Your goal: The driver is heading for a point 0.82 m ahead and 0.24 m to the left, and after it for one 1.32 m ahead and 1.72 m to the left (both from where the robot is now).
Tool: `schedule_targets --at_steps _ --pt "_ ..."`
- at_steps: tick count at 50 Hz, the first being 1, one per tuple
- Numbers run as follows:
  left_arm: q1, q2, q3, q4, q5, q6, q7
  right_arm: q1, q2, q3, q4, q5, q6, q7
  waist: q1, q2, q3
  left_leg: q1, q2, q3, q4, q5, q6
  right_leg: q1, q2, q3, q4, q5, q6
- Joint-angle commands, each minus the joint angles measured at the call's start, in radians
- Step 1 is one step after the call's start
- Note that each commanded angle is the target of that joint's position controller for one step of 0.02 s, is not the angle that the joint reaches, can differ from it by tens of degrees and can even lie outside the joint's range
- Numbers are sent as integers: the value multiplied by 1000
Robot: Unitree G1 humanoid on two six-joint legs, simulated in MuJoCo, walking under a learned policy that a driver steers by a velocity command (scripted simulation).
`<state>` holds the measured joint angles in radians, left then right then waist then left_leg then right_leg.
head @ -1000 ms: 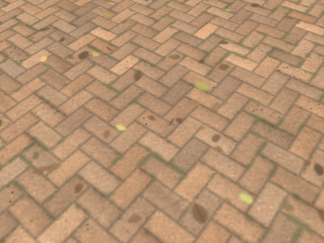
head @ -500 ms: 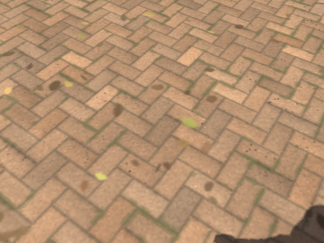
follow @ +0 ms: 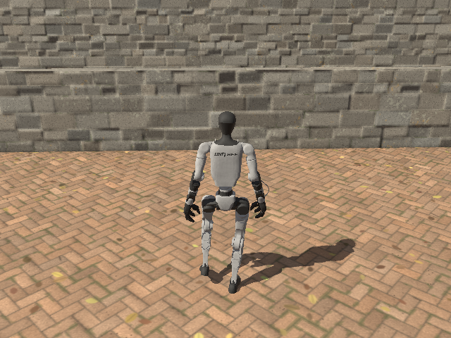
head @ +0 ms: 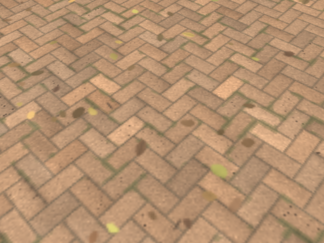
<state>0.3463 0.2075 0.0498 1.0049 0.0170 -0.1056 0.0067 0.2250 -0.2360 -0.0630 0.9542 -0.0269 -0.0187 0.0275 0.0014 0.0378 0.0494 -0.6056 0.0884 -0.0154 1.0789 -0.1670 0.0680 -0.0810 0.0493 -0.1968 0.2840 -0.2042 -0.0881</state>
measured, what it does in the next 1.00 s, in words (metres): walks ahead, turning left: left foot, then right foot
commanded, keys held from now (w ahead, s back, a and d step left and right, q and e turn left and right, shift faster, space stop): w+q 0.48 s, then q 0.14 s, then no key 0.30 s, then w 0.08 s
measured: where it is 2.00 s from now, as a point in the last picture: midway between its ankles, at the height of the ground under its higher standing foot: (117, 175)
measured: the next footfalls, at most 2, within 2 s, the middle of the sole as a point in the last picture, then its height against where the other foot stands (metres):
left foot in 0.28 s outside the picture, level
right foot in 0.80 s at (158, 218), level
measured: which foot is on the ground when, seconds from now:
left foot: up 0.00-0.26, down 0.28-0.80, up 0.82-1.00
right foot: down 0.00-0.30, up 0.32-0.78, down 0.80-1.00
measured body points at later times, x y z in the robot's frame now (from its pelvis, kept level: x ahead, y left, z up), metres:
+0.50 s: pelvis +0.26 +0.07 +0.00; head +0.29 +0.09 +0.44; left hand +0.32 +0.35 -0.13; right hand +0.37 -0.19 -0.13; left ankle +0.25 +0.09 -0.75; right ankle +0.34 -0.10 -0.66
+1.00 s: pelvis +0.44 +0.08 -0.01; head +0.48 +0.08 +0.44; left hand +0.42 +0.35 -0.12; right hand +0.63 -0.12 -0.15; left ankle +0.34 +0.17 -0.68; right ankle +0.56 +0.05 -0.75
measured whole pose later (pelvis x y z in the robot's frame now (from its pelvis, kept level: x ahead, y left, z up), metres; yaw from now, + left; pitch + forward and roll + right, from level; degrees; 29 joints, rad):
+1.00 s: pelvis +0.44 +0.08 -0.01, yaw +28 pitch +0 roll +1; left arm 0.20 0.22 0.01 0.83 0.02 -0.03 0.01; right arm 0.24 -0.27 -0.05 0.87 -0.03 0.03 0.00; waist 0.00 0.03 0.07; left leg -0.37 -0.07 -0.09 1.00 -0.46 0.01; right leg -0.32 0.03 -0.05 0.41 -0.09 -0.07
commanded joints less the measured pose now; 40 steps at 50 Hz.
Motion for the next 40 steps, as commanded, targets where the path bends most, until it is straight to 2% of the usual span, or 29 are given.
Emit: schedule_targets --at_steps 1,3,5,8,11,12,13,14,15,16,17,18,19,20,21,22,24,26,28,31,34,36,37,38,39,40 --pt "23 84 10 -38 0 -19 5 -43 -7 4 -66 2 2 13 -11 -98 40 -67 16 22 -88 117 -13 -27 -264 99 -157 321 -38" --pt "39 86 8 -32 -1 -17 9 -115 3 13 -93 3 -2 19 3 -96 51 -48 3 58 -222 169 -14 -10 -253 51 -148 378 -27" --pt "75 100 9 -22 -1 -14 16 -185 9 21 -122 0 -3 22 23 -99 58 -31 -11 104 -327 188 -4 36 -269 21 -142 432 -25" --pt "121 115 12 -3 3 -1 26 -240 -2 22 -155 -6 -5 26 35 -101 62 -17 -39 149 -414 129 32 145 -301 -17 -89 564 -25" --pt "99 151 22 -8 9 16 37 -170 -31 8 -146 -9 -2 20 -15 -140 5 107 -117 193 -440 -16 94 214 -320 -62 88 946 -20" --pt "87 167 27 -13 11 25 38 -99 -48 -2 -128 -10 -3 17 -46 -146 -35 181 -151 200 -454 -68 119 220 -323 -68 209 1019 -24" --pt "79 181 32 -22 11 35 34 -2 -72 -16 -101 -12 -9 12 -84 -142 -93 298 -179 191 -497 -94 146 189 -325 -67 376 982 -23" --pt "56 187 34 -41 7 39 27 144 -117 -40 -59 -22 -16 1 -159 -88 -165 514 -159 116 -593 -77 187 49 -305 -79 630 787 5" --pt "75 94 16 -92 -2 36 15 190 -225 -70 -57 -29 -17 -13 -133 86 -252 785 119 -273 -616 -122 282 -289 -202 -71 973 83 48" --pt "18 110 22 -165 -10 25 -1 177 -280 -80 -79 -4 -5 -11 -108 148 -308 912 270 -762 -787 -109 408 -591 -4 119 1204 -358 83" --pt "-99 137 25 -186 0 13 -6 145 -245 -72 -70 11 4 -19 -111 6 -166 829 241 -600 -819 -89 361 -705 -90 225 1177 -246 72" --pt "-106 131 20 -193 -10 -1 -9 94 -194 -59 -72 18 1 -25 -73 -31 -73 694 211 -482 -836 -2 317 -678 -127 221 1088 -150 69" --pt "-82 127 22 -175 -6 -1 -5 44 -153 -49 -79 17 -7 -27 -21 -88 -24 587 153 -387 -847 125 266 -610 -157 221 995 -113 74" --pt "-65 124 22 -173 15 16 -4 19 -131 -40 -83 26 -16 -33 11 -86 -17 517 104 -313 -851 225 241 -545 -171 223 939 -104 90" --pt "-43 113 20 -169 29 37 -8 11 -120 -34 -87 29 -27 -34 28 -66 -35 483 72 -266 -853 284 229 -493 -178 225 902 -98 104" --pt "-47 106 20 -176 34 54 -12 28 -124 -33 -85 32 -39 -32 33 -57 -45 471 54 -249 -850 346 229 -482 -175 216 879 -98 118" --pt "-88 97 17 -199 33 73 -19 69 -155 -40 -79 32 -50 -30 29 -38 -43 452 25 -222 -857 379 218 -505 -172 198 813 -51 138" --pt "-162 103 16 -231 28 79 -16 112 -168 -41 -78 29 -47 -31 8 -19 -17 454 11 -205 -830 567 189 -545 -160 182 742 7 154" --pt "-220 106 13 -258 23 81 -13 151 -170 -40 -79 27 -38 -33 -14 2 -26 483 -8 -187 -779 734 149 -560 -136 174 673 49 157" --pt "-302 108 2 -296 11 81 -10 197 -172 -40 -83 25 -20 -40 -52 37 -50 550 -20 -204 -724 791 111 -565 -96 175 560 105 143" --pt "-346 111 -9 -311 5 72 -7 221 -156 -33 -85 16 -9 -51 -80 50 -56 621 -14 -213 -681 806 92 -540 -60 168 429 141 116" --pt "-303 126 -9 -298 5 62 -4 204 -151 -30 -93 6 -7 -58 -62 60 -63 626 -11 -225 -625 826 69 -442 -37 177 336 128 86" --pt "-236 147 -3 -277 6 55 1 173 -161 -32 -103 4 -10 -61 -30 67 -78 607 -8 -237 -578 870 51 -346 -22 183 289 112 63" --pt "-159 169 4 -252 8 47 7 147 -176 -34 -110 9 -17 -61 7 67 -98 601 -11 -250 -509 886 37 -252 -14 184 227 142 41" --pt "-62 176 8 -226 12 30 14 113 -181 -33 -118 23 -25 -56 72 32 -125 561 -47 -230 -377 804 20 -110 -46 197 105 319 18" --pt "32 230 14 -223 22 16 23 122 -131 -17 -159 39 -37 -52 90 -98 -245 422 -118 -184 -125 362 -6 126 -272 388 167 788 -40"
